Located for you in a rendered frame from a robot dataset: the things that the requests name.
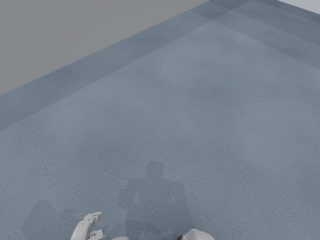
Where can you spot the left robot hand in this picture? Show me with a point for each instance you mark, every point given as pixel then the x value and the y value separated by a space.
pixel 83 228

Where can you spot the right robot thigh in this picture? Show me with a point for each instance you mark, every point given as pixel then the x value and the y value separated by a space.
pixel 197 235

